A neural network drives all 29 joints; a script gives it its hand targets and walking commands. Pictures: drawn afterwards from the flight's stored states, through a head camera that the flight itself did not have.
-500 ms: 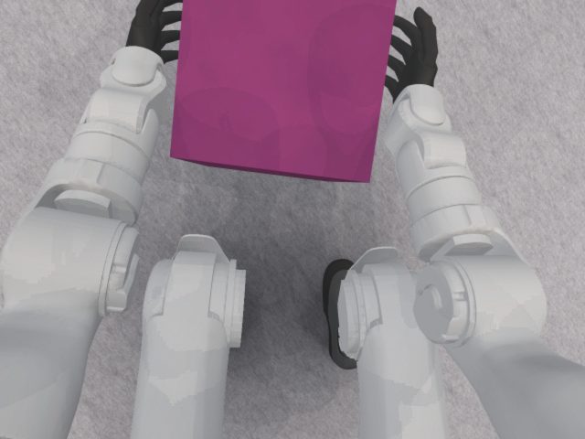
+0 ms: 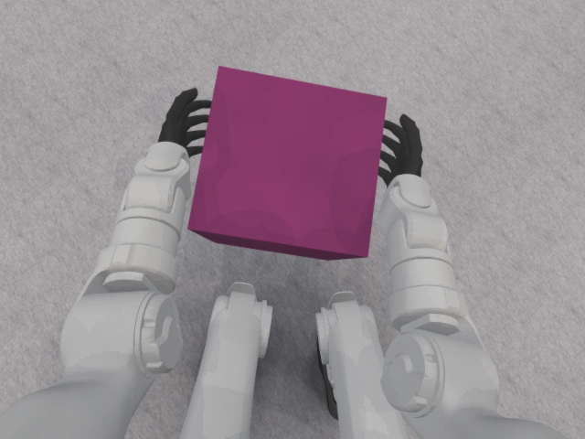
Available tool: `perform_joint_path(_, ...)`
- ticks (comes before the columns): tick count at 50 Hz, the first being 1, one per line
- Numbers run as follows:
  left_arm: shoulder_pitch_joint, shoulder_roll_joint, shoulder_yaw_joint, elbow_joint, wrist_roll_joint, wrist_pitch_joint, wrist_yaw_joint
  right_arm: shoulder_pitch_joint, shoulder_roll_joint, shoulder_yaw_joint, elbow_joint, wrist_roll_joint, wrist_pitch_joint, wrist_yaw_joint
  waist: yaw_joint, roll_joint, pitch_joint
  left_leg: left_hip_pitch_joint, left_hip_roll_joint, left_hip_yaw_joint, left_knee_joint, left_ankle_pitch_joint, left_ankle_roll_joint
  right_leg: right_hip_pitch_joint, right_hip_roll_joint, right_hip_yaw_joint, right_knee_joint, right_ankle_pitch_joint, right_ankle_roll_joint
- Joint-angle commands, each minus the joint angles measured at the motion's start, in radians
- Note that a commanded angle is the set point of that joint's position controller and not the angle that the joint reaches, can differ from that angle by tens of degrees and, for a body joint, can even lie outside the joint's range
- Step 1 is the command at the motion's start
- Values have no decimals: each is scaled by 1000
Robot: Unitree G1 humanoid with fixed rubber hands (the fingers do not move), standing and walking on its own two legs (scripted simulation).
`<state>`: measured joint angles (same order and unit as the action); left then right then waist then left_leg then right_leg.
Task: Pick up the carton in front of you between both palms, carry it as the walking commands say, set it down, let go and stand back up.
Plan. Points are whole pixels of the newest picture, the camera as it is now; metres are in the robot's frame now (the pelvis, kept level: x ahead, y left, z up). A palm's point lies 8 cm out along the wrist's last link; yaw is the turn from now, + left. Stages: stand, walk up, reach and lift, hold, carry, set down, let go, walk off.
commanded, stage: reach and lift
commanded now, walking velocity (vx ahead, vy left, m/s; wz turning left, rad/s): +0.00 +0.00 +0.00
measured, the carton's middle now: (285, 184) +0.47 +0.04 -0.15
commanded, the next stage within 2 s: none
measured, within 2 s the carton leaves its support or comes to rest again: neither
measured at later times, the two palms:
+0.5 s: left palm (140, 121) +0.44 +0.18 +0.08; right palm (481, 148) +0.44 -0.12 +0.09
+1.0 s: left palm (24, 26) +0.40 +0.16 +0.24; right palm out of the picture +0.41 -0.14 +0.25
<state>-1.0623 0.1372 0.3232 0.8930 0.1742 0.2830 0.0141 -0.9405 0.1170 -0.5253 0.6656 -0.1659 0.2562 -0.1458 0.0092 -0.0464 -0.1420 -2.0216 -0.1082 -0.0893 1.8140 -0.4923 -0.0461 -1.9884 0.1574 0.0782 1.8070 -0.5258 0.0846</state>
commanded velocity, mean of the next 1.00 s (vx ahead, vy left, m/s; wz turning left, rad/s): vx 0.00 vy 0.00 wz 0.00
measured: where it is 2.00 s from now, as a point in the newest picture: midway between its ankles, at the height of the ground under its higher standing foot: (283, 383)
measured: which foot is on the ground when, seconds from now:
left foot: down 0.00-1.00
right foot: down 0.00-1.00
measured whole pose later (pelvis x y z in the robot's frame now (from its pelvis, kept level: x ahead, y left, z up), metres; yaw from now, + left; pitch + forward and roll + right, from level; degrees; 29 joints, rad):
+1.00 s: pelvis +0.10 +0.00 +0.26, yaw +3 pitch +13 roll +0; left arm -0.31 -0.10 0.25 0.57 0.17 0.35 0.06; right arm -0.30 0.16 -0.30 0.53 -0.17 0.31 -0.07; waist 0.00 -0.02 -0.17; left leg -0.64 -0.08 -0.14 0.75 -0.33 -0.01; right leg -0.62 0.08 0.15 0.76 -0.35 0.01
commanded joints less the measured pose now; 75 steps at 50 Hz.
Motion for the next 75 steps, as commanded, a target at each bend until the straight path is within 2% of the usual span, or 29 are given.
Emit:
perform_joint_path(1,-513,-1078,-393,-99,-128,-34,-231,-648,978,578,21,115,-4,216,28,76,-968,663,-48,144,-248,140,41,461,63,-160,-217,107,-40)
perform_joint_path(4,-487,-1099,-451,-171,-147,-33,-221,-612,1010,648,-22,147,-2,219,39,77,-1011,750,-50,144,-281,173,36,523,63,-156,-256,126,-36)
perform_joint_path(8,-438,-1128,-532,-251,-185,-25,-218,-552,1039,738,-67,186,9,224,39,72,-1036,844,-52,139,-328,208,30,621,61,-146,-313,154,-31)
perform_joint_path(12,-375,-1150,-582,-289,-205,-19,-215,-470,1055,785,-78,201,16,227,35,73,-1001,919,-53,130,-384,228,24,704,57,-129,-377,174,-29)
perform_joint_path(27,-93,-1211,-572,-251,-161,-51,-198,-159,1040,748,-8,133,-11,254,9,77,-730,1198,-38,53,-681,295,27,978,19,-49,-679,251,-47)
perform_joint_path(38,84,-1234,-595,-296,-135,-55,-196,36,1038,768,-16,102,-13,280,0,68,-598,1451,-18,9,-917,397,32,1251,-17,-3,-917,361,-64)
perform_joint_path(47,209,-1247,-645,-372,-148,13,-206,171,1039,819,-70,105,59,311,-6,62,-464,1671,1,-13,-1121,496,35,1514,-45,23,-1126,480,-72)
perform_joint_path(56,291,-1255,-700,-513,-182,166,-224,279,1065,865,-174,136,212,351,-6,47,-299,1874,16,-12,-1312,560,31,1759,-70,30,-1315,589,-67)
perform_joint_path(60,305,-1234,-683,-553,-174,241,-229,297,1053,852,-205,133,283,365,-5,44,-179,1916,22,-4,-1387,513,34,1810,-79,24,-1387,554,-65)
perform_joint_path(67,220,-1227,-576,-495,-128,290,-257,210,1043,737,-148,85,331,388,-10,27,-38,1891,28,7,-1421,311,45,1782,-88,12,-1431,349,-75)
perform_joint_path(75,94,-1271,-601,-515,-145,279,-269,91,1079,756,-163,102,323,400,-12,44,-135,1919,28,17,-1402,309,40,1816,-89,5,-1414,350,-77)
